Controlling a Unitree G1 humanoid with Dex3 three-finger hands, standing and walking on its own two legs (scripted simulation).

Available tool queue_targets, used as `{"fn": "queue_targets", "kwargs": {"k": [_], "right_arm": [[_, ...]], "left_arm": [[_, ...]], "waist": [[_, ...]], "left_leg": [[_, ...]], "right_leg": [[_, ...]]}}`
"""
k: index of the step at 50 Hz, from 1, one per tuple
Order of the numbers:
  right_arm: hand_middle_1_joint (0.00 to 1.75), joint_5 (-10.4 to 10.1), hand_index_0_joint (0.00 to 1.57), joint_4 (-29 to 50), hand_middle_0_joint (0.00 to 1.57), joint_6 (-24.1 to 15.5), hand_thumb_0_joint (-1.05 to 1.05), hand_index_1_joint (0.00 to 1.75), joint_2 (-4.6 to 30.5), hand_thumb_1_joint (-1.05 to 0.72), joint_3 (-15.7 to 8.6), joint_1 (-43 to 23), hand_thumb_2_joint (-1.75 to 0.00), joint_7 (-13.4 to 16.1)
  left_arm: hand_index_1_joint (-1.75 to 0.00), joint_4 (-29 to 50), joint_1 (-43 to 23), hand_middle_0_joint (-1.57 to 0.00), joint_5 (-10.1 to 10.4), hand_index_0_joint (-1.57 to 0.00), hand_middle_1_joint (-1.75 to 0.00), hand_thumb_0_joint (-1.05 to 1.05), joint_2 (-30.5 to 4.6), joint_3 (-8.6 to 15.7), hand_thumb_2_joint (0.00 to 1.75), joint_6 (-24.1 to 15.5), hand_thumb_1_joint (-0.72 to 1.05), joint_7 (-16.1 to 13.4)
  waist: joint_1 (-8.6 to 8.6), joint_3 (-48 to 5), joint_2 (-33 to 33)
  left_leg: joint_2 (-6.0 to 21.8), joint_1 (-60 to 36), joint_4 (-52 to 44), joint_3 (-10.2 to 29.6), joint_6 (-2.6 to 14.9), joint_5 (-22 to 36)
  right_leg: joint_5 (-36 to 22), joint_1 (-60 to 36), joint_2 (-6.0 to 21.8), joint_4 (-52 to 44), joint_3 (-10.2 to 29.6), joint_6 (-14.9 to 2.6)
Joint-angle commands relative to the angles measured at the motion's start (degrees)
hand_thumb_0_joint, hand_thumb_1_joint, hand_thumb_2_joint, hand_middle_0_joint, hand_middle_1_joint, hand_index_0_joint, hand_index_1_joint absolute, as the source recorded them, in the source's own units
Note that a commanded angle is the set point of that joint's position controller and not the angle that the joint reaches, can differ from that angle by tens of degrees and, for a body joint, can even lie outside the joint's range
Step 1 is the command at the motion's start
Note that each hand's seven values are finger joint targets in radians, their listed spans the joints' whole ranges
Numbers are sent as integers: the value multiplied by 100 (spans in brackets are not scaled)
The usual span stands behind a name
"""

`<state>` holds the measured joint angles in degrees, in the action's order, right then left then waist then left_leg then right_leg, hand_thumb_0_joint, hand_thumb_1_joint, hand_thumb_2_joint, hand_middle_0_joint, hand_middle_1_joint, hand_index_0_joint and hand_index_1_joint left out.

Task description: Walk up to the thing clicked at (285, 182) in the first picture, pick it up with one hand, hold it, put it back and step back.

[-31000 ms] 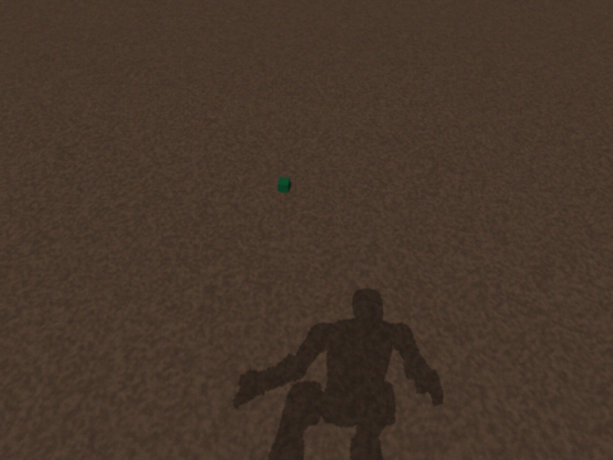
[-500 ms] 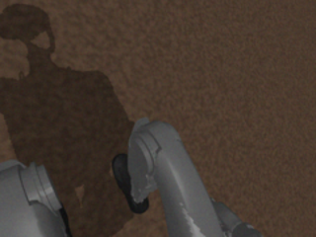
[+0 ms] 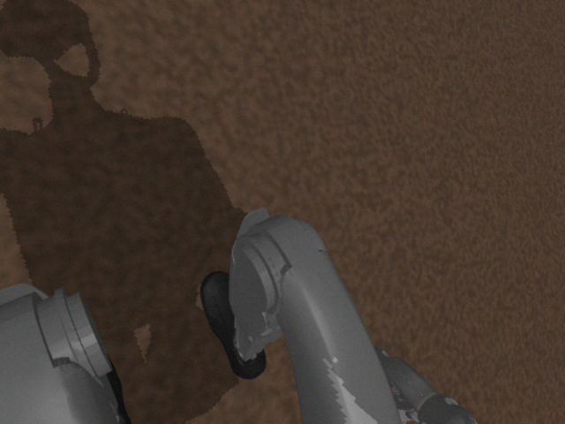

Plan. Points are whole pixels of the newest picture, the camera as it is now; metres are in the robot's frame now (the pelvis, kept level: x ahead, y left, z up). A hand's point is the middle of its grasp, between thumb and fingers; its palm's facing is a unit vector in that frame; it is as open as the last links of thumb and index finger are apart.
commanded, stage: withdraw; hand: left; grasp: from above
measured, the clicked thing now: out of the picture +0.47 +0.34 -0.28
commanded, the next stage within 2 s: home in 1.02 s
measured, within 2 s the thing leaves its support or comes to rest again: neither
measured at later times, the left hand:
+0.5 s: hand out of the picture +0.49 +0.38 -0.10, palm faces -0.24 -0.05 -0.97, open 14.0 cm
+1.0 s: hand out of the picture +0.43 +0.35 -0.13, palm faces -0.35 -0.09 -0.93, open 13.8 cm
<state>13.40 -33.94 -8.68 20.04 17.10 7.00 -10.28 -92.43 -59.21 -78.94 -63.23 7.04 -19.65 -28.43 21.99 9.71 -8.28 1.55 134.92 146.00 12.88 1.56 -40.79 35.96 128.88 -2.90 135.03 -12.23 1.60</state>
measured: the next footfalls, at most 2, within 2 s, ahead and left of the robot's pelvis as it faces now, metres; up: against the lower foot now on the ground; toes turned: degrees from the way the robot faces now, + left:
none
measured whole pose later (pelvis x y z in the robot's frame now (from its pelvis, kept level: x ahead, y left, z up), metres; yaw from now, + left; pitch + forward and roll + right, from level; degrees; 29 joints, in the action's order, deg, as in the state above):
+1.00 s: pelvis -0.01 -0.01 +0.02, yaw +6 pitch +31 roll -9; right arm 9.4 -40.3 -0.7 18.6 6.3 7.4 -6.6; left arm -78.3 -56.3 -74.9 -47.6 2.6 -19.9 -22.7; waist 14.6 -0.1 -3.3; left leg 0.0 133.7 138.6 6.8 1.6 -36.6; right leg 35.3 128.7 -0.4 132.4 -7.2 0.7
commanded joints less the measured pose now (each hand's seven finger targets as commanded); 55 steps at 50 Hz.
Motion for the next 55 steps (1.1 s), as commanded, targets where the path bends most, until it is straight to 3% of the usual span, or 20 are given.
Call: {"fn": "queue_targets", "kwargs": {"k": [1, 4, 7, 10, 11, 14, 15, 18, 20, 23, 28, 31, 35, 38, 42, 44, 46, 49, 52, 55], "right_arm": [[30, -28, 20, -106, 20, 71, 0, 30, 1792, -89, -573, 1153, -90, 73], [30, -12, 20, -102, 20, 61, 0, 30, 1889, -91, -631, 1140, -90, 82], [30, -18, 20, -110, 20, 66, 0, 30, 1791, -90, -584, 1144, -90, 86], [30, -16, 20, -103, 20, 26, 0, 30, 1831, -90, -724, 1186, -90, 48], [30, -29, 20, -51, 20, -15, 0, 30, 1775, -90, -754, 1166, -90, 10], [30, -87, 20, -199, 20, -109, 0, 30, 1681, -90, -945, 1257, -90, -104], [30, -133, 20, -187, 20, -104, 0, 30, 1685, -90, -1024, 1271, -90, -131], [30, -273, 20, -196, 20, -39, 0, 30, 1569, -90, -1173, 1262, -90, -221], [30, -399, 20, -281, 20, 41, 0, 30, 1481, -90, -1274, 1293, -90, -267], [30, -592, 20, -346, 20, 198, 0, 30, 1427, -90, -1424, 1425, -90, -259], [30, -788, 20, -290, 20, 544, 0, 30, 1425, -91, -1560, 1546, -90, -89], [30, -820, 20, -163, 20, 719, 0, 30, 1412, -91, -1569, 1544, -90, 125], [30, -777, 20, -136, 20, 809, 0, 30, 1304, -91, -1463, 1444, -90, 359], [30, -679, 20, -193, 20, 810, 0, 30, 1177, -91, -1361, 1315, -90, 478], [30, -494, 20, -296, 20, 859, 0, 30, 1186, -90, -1395, 1119, -90, 446], [30, -467, 20, -373, 20, 855, 0, 30, 1169, -90, -1447, 1068, -89, 387], [30, -414, 20, -535, 20, 804, 0, 30, 1263, -90, -1517, 1147, -89, 412], [30, -390, 20, -708, 20, 699, 0, 30, 1325, -90, -1579, 1233, -90, 437], [30, -395, 20, -824, 20, 605, 0, 30, 1329, -91, -1480, 1290, -90, 405], [30, -455, 20, -739, 20, 515, 0, 30, 1343, -91, -1369, 1289, -90, 359]], "left_arm": [[-102, 816, -1361, -8, 67, -7, -101, 0, -1520, 171, 106, -80, -50, -219], [-102, 710, -1366, -6, 119, -8, -104, 0, -1362, 83, 97, -122, -51, -220], [-102, 984, -1616, -6, 83, -9, -104, 0, -1627, 206, 96, -132, -50, -305], [-101, 1419, -1681, -7, 76, -8, -103, 0, -1594, 318, 97, -28, -51, -478], [-101, 1554, -1739, -7, 88, -8, -103, 0, -1374, 199, 97, 57, -51, -497], [-100, 1678, -1745, -7, 273, -8, -102, 0, -1137, 292, 97, 417, -51, -602], [-100, 1949, -1788, -6, 384, -8, -102, 0, -1185, 510, 97, 552, -51, -643], [-99, 2099, -1641, -6, 582, -7, -101, 0, -869, 379, 97, 1087, -52, -536], [-100, 2066, -1514, -6, 782, -7, -101, 0, -479, 169, 98, 1458, -53, -261], [-100, 1941, -1409, -7, 1232, -7, -101, 0, 100, -195, 99, 1834, -54, 362], [-101, 1827, -1081, -7, 1621, -7, -101, 0, 756, -682, 100, 1887, -54, 1751], [-100, 2294, -961, -9, 1629, -9, -100, 0, 549, -649, 99, 1572, -52, 2357], [-95, 2685, -966, -15, 1677, -15, -95, 0, 124, -274, 94, 757, -45, 2546], [-95, 2898, -1103, -14, 1467, -14, -95, 0, -224, 50, 94, -45, -46, 2278], [-97, 3212, -1606, -10, 871, -11, -98, 0, -224, 153, 96, -557, -49, 1284], [-98, 2965, -1785, -8, 716, -9, -100, 0, 241, -152, 96, -472, -49, 763], [-99, 2677, -2114, -7, 522, -9, -101, 0, 326, -163, 96, -247, -50, 297], [-99, 2206, -2780, -8, 369, -9, -100, 0, 207, -159, 97, 269, -51, -198], [-98, 1574, -3148, -10, 275, -11, -99, 0, -7, -123, 96, 803, -50, -407], [-95, 807, -2816, -12, 325, -14, -97, 0, -43, -218, 93, 1216, -46, -198]], "waist": [[173, -3845, 3224], [240, -3618, 3224], [123, -3917, 3421], [24, -4316, 3771], [25, -4381, 3828], [-175, -4621, 4098], [-294, -4885, 4208], [-550, -5156, 4288], [-610, -5166, 4031], [-516, -4846, 3309], [-369, -4078, 2124], [-494, -3973, 1736], [-681, -4257, 1460], [-776, -4580, 1807], [-769, -5083, 2878], [-548, -4977, 3166], [-384, -4983, 3276], [-317, -4978, 3555], [-326, -5074, 3609], [-279, -4692, 3189]], "left_leg": [[112, -3032, -1439, -375, -100, 1593], [103, -2963, -1476, -346, -117, 1444], [127, -3147, -1573, -278, -133, 1285], [126, -3424, -1618, -316, -163, 1530], [112, -3491, -1619, -348, -169, 1578], [106, -3654, -1788, -398, -198, 1526], [88, -3676, -1891, -422, -209, 1587], [48, -3629, -2052, -607, -170, 1661], [23, -3457, -2136, -722, -103, 1633], [-7, -3102, -2444, -695, -19, 1234], [-134, -2589, -2686, -640, 61, 942], [-205, -2444, -2632, -763, 71, 954], [-278, -2268, -2301, -939, 71, 999], [-253, -2427, -2104, -988, 52, 981], [-220, -3427, -2126, -962, -62, 1112], [-178, -3763, -2311, -857, -100, 954], [-154, -3948, -2468, -731, -125, 879], [-127, -3913, -2611, -663, -163, 596], [-145, -3703, -2483, -770, -117, 750], [-185, -3194, -2326, -888, -13, 789]], "right_leg": [[-1427, -2173, -243, -1111, -261, -314], [-1289, -2011, -236, -1128, -309, -326], [-1171, -1965, -234, -1080, -314, -333], [-1398, -1996, -223, -1019, -315, -343], [-1444, -1895, -212, -998, -288, -344], [-1457, -1642, -182, -1002, -226, -353], [-1510, -1720, -174, -1052, -252, -354], [-1596, -1717, -165, -1203, -93, -389], [-1581, -1772, -195, -1370, 27, -393], [-1228, -1850, -193, -1634, 126, -398], [-854, -2103, -110, -1991, 227, -443], [-705, -2402, -56, -2213, 333, -479], [-639, -2695, -23, -2242, 490, -471], [-646, -2657, -19, -2116, 529, -402], [-728, -2091, -42, -1760, 417, -422], [-668, -1716, -43, -1606, 262, -414], [-668, -1337, -12, -1526, 96, -416], [-580, -939, 37, -1425, 54, -421], [-736, -897, 47, -1385, 133, -426], [-745, -1025, 63, -1443, 230, -414]]}}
